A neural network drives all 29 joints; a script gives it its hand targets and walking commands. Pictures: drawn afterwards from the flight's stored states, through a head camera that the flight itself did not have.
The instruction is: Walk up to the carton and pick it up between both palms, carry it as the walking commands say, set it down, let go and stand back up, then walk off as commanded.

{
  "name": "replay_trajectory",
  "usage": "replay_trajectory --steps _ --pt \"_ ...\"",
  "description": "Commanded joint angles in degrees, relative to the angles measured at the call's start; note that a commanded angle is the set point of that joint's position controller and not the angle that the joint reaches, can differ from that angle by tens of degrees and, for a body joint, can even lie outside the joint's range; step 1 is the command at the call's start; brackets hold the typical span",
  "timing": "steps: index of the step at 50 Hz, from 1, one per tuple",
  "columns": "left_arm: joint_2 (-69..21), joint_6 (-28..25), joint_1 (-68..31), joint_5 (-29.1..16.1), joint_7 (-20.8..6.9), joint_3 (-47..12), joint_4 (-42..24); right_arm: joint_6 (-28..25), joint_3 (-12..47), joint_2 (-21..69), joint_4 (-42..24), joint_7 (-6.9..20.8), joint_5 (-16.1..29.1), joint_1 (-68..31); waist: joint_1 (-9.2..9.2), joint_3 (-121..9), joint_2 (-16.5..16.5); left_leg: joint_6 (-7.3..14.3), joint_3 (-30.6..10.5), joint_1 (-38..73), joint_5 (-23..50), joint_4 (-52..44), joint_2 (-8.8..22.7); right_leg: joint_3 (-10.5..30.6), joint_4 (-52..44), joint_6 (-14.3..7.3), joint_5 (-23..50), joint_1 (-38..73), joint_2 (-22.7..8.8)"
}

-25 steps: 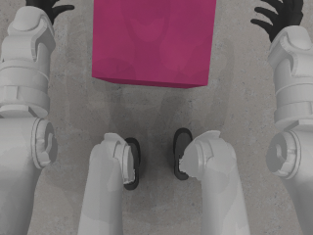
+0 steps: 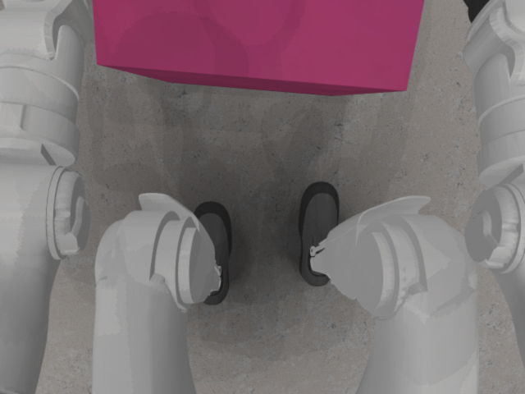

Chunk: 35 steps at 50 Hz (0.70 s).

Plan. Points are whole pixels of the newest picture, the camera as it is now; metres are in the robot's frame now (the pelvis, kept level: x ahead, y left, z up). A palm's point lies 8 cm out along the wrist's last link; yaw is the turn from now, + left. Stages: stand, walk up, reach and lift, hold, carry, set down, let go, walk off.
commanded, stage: reach and lift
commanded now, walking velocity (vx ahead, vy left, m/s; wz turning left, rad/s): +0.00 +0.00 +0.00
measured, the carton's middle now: out of the picture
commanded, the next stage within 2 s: none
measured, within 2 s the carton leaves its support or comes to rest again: leaves its support in 1.68 s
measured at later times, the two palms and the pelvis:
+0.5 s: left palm out of the picture +0.56 +0.20 -0.16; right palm out of the picture +0.54 -0.22 -0.17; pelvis +0.00 +0.00 -0.01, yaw +0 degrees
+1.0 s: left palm out of the picture +0.57 +0.18 -0.16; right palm out of the picture +0.55 -0.19 -0.17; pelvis -0.01 +0.00 +0.00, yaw +1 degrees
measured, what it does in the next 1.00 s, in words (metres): stands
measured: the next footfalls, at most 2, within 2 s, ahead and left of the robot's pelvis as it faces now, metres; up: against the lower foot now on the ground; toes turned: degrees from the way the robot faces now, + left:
none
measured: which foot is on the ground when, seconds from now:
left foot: down 0.00-1.00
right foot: down 0.00-1.00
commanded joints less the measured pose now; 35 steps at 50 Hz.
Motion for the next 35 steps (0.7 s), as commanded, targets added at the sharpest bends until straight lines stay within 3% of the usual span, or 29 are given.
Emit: replay_trajectory --steps 1,3,5,8,15,27,35 --pt "10.29 -1.31 -18.36 -1.83 1.09 0.1 -9.58 -1.56 0.22 -11.3 -8.1 -0.71 2.33 -16.34 -1.77 -94.18 2.88 -3.9 -6.3 36.7 18.3 -10.14 -0.43 3.13 -2.43 2.05 19.11 43.29 2.22" --pt "11.16 -1.49 -18.3 -2.15 1.55 0.8 -13.16 -1.63 1.51 -10.36 -10.21 -1.09 4.51 -16.42 -1.13 -98.75 2.41 -3.68 -5.39 38.35 22.63 -8.38 -0.62 3.13 -0.5 2.28 24.94 49.36 2.69" --pt "10.05 -1.01 -15.88 -1.25 1.23 1.02 -9.41 -0.91 1.9 -8.57 -5.3 -0.86 4.54 -14.71 -0.12 -92.05 2.41 -3.36 -5.37 34.91 19.99 -8.8 -0.58 4.01 -0.59 2.27 22.44 45.55 2.69" --pt "9.61 -0.97 -14.22 -0.28 0.87 1.43 -8.22 -1.3 1.77 -8.33 -5.2 -0.59 3.93 -14.49 0.92 -87.49 2.91 -3.3 -5.71 33.0 18.02 -9.05 -0.42 3.92 -0.66 2.1 19.45 41.46 2.5" --pt "7.9 -1.33 -14.56 -1.39 0.48 -0.18 -5.0 -2.09 0.41 -8.29 -2.23 -0.98 1.14 -13.68 -1.93 -82.8 3.06 -3.43 -6.31 30.25 16.49 -9.2 -0.68 3.75 -1.18 1.66 18.71 40.35 2.72" --pt "4.99 -2.4 -16.42 -1.37 0.91 -1.51 -0.16 -2.95 1.83 -5.67 -0.66 -1.06 -0.18 -16.41 -1.43 -77.47 2.21 -3.42 -6.63 25.18 15.09 -10.9 -1.18 4.22 -3.03 1.51 17.33 38.39 3.22" --pt "1.18 -3.05 -19.96 -2.88 0.89 -4.22 -0.03 -3.64 2.2 -3.41 0.38 -1.83 -0.34 -18.29 -3.35 -78.82 2.82 -3.64 -6.87 25.07 14.73 -11.56 -1.35 4.22 -4.16 1.35 17.13 38.72 3.6"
